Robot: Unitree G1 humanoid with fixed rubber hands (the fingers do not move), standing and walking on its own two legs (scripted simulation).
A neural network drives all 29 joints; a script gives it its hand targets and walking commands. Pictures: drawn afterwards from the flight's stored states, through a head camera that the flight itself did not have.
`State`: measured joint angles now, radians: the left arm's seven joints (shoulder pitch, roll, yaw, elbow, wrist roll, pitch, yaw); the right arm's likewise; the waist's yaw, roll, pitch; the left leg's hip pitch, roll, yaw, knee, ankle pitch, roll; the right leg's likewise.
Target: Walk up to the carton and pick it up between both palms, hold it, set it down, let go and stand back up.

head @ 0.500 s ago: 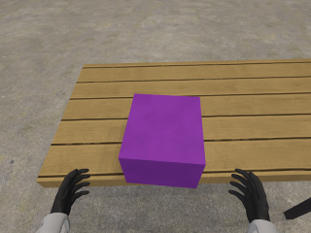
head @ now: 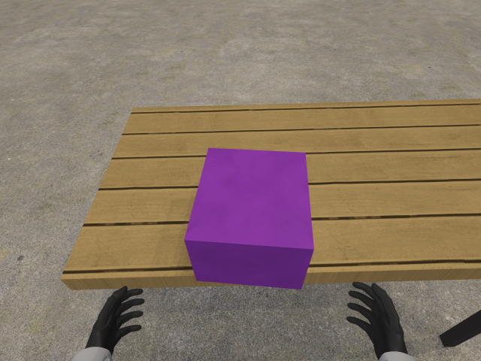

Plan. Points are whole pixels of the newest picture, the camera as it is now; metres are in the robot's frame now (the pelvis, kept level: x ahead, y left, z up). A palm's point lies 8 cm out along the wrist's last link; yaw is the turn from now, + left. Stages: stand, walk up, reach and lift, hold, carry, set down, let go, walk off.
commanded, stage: set down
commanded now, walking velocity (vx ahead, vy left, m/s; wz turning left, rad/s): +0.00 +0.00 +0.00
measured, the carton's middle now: (252, 214) +0.39 +0.00 +0.01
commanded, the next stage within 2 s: let go in 0.96 s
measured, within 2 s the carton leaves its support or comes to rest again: neither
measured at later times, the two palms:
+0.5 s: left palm (108, 342) +0.19 +0.25 -0.05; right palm (370, 348) +0.17 -0.18 -0.06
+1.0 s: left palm (105, 358) +0.17 +0.25 -0.07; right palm (370, 354) +0.16 -0.19 -0.08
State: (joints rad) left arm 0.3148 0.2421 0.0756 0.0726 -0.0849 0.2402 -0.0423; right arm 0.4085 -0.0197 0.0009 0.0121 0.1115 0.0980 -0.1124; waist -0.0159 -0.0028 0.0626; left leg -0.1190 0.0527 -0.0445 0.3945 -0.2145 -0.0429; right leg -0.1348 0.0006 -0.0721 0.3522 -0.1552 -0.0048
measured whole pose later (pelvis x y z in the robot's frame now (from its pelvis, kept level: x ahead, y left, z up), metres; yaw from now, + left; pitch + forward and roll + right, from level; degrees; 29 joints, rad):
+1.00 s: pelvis +0.03 +0.00 +0.00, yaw +0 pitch -2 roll -1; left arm 0.31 0.24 0.06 0.36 -0.08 0.15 -0.02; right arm 0.25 -0.07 0.00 0.66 0.01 -0.23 -0.03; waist -0.02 0.00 0.05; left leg -0.12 0.05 -0.04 0.39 -0.25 -0.04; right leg -0.13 0.00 -0.07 0.35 -0.19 0.00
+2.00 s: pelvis +0.04 +0.01 +0.00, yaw +0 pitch -1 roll -1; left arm 0.31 0.35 0.05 0.79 -0.04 -0.03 0.00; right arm 0.22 -0.23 -0.02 0.82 -0.02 -0.03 0.00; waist -0.02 0.02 -0.01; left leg -0.13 0.05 -0.04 0.45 -0.30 -0.04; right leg -0.14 0.00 -0.07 0.38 -0.23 0.00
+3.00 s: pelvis +0.01 +0.01 +0.00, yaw +0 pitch -3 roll -1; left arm 0.30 0.35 0.05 0.94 -0.04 -0.03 0.00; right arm 0.22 -0.24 -0.02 0.97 -0.02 -0.01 0.00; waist -0.02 0.04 0.04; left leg -0.13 0.05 -0.04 0.44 -0.26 -0.04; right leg -0.14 0.00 -0.07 0.38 -0.19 0.00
